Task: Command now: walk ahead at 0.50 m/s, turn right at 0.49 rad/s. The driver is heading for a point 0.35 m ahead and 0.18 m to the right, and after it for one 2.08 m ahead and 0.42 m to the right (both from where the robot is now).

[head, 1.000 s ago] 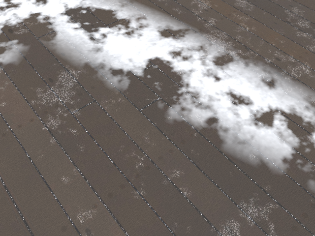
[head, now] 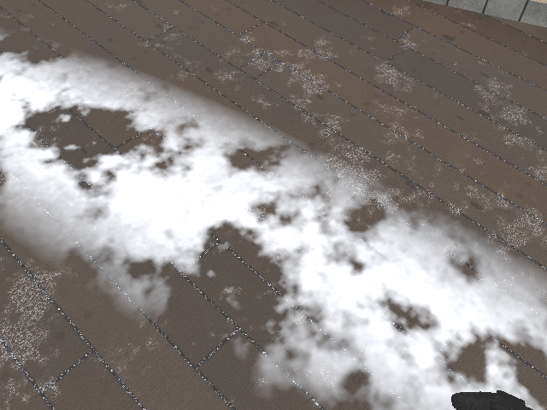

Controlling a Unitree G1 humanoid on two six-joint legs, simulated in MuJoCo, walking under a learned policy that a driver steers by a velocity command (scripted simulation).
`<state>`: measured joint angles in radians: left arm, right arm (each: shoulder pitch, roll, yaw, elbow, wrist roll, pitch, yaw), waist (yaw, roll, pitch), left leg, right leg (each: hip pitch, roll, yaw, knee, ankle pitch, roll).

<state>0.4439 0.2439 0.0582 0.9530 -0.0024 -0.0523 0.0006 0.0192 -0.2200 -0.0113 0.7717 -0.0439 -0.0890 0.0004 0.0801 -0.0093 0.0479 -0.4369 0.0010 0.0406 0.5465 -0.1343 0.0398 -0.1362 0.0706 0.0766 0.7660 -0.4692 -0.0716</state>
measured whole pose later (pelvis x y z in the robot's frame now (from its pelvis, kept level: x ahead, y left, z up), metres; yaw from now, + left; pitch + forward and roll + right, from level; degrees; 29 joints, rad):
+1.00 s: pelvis +0.26 -0.04 +0.01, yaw -28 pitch +1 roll +0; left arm 0.24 0.24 0.05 0.82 0.02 0.03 0.01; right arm 0.22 -0.24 -0.04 0.82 -0.01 0.04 -0.04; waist 0.03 -0.01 0.00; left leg -0.25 -0.02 -0.02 0.55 -0.34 0.03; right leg -0.31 0.14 0.10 0.42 -0.10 -0.09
